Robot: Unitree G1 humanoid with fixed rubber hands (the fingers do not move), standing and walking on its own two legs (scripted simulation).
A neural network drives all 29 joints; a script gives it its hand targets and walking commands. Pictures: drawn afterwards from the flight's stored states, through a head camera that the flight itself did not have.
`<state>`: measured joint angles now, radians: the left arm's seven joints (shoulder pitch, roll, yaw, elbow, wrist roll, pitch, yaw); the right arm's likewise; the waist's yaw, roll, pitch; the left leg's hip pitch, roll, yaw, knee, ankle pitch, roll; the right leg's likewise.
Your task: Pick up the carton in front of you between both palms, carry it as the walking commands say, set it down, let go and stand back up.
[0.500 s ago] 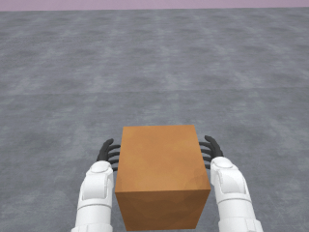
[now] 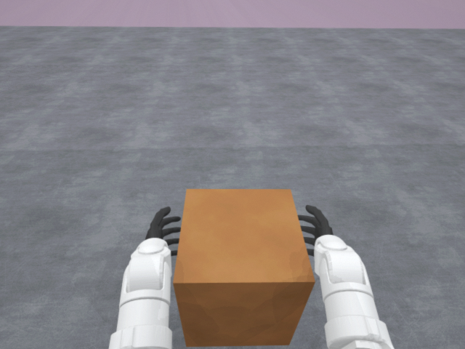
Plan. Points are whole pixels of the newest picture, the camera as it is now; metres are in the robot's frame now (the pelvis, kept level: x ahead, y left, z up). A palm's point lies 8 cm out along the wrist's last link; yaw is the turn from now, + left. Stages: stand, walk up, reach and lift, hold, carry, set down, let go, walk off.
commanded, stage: set down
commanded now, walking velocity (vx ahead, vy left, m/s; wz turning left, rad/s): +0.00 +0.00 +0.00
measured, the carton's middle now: (238, 267) +0.31 +0.00 -0.04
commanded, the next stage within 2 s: none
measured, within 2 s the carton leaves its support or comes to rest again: neither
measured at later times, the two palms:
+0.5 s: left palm (167, 265) +0.34 +0.15 -0.08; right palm (302, 263) +0.34 -0.14 -0.07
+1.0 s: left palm (171, 283) +0.39 +0.17 -0.24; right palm (282, 279) +0.39 -0.13 -0.23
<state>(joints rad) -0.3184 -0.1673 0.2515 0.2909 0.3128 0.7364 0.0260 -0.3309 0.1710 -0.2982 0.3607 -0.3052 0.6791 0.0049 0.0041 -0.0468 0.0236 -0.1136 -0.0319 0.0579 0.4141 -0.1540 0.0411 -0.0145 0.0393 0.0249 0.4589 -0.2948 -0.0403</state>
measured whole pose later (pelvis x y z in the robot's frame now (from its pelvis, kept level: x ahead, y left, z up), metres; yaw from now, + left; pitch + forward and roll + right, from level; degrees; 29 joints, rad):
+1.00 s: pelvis -0.05 +0.01 -0.16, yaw -3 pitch +36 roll -3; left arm -0.81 -0.07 0.45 0.60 0.27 0.24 0.03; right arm -0.82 0.11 -0.51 0.64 -0.23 0.20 -0.05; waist 0.03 -0.06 -0.09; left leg -1.58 -0.08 -0.04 1.33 -0.37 0.03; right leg -1.47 0.13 0.03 1.38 -0.54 0.00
